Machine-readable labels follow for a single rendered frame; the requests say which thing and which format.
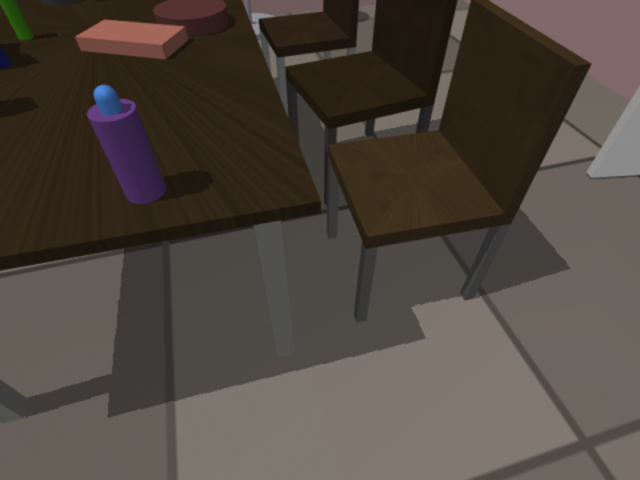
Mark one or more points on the table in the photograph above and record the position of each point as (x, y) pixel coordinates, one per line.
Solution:
(214, 119)

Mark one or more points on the chair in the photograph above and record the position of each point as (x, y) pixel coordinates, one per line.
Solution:
(334, 28)
(510, 91)
(401, 73)

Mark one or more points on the coat stand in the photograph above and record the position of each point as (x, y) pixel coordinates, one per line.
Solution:
(254, 18)

